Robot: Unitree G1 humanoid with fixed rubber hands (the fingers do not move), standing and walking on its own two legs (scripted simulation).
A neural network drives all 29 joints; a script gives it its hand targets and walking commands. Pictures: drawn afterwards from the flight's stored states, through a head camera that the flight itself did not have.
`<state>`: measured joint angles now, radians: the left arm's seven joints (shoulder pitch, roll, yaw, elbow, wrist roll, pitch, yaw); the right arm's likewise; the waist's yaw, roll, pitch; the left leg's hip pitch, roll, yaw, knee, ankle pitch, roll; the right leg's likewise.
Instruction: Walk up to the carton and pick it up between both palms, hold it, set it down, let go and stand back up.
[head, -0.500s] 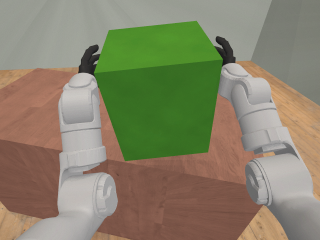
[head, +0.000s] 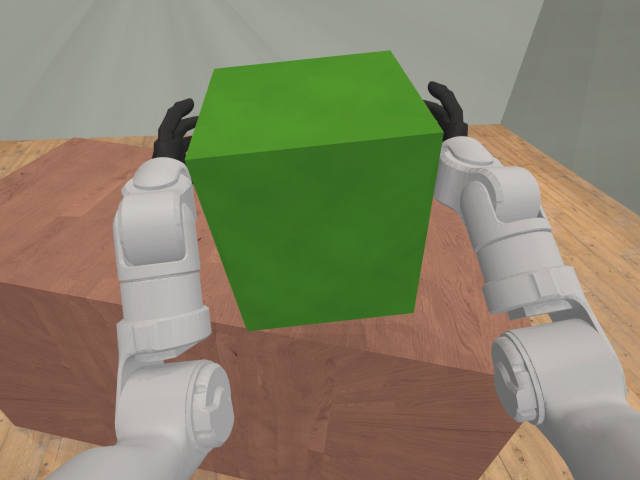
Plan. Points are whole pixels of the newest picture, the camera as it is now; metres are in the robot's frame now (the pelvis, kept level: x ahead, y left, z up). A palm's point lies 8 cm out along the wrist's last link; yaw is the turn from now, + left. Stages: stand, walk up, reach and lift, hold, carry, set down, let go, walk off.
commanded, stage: hold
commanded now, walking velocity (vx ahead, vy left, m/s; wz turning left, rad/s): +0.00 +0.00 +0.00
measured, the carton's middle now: (316, 194) +0.37 +0.01 +0.23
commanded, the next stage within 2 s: none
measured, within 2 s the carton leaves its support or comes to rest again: neither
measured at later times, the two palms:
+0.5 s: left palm (180, 165) +0.36 +0.16 +0.27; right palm (452, 147) +0.37 -0.14 +0.30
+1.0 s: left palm (173, 169) +0.35 +0.17 +0.27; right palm (449, 149) +0.36 -0.13 +0.30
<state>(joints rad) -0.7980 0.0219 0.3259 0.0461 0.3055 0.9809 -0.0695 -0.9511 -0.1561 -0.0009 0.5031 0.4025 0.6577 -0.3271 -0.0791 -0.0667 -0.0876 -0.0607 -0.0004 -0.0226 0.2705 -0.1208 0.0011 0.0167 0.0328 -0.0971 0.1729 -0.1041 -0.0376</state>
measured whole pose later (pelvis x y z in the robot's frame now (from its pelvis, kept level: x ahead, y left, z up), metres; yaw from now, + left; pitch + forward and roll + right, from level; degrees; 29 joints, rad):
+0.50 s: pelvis +0.00 +0.00 +0.00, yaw +0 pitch -4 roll -1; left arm -0.84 0.03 0.33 0.12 0.30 0.95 -0.06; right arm -1.00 -0.17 -0.02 0.56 0.38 0.65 -0.31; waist -0.08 -0.06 -0.09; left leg -0.09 0.00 -0.02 0.27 -0.11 0.00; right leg -0.02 0.03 -0.09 0.20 -0.11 -0.04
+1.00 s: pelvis -0.01 +0.00 +0.00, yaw +0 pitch -5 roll -1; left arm -0.82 0.02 0.33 0.11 0.30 0.96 -0.06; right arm -0.98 -0.16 -0.01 0.57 0.39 0.65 -0.32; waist -0.08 -0.06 -0.10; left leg -0.08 0.00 -0.02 0.28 -0.12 0.00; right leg 0.00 0.03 -0.10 0.19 -0.10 -0.04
